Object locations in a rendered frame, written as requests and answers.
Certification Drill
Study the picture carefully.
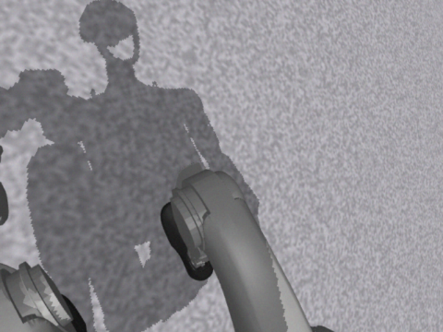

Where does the left robot foot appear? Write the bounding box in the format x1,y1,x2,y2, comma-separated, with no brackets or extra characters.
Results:
61,294,87,332

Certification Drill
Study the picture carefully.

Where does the right robot foot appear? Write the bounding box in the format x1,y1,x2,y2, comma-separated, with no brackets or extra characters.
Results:
161,202,213,281

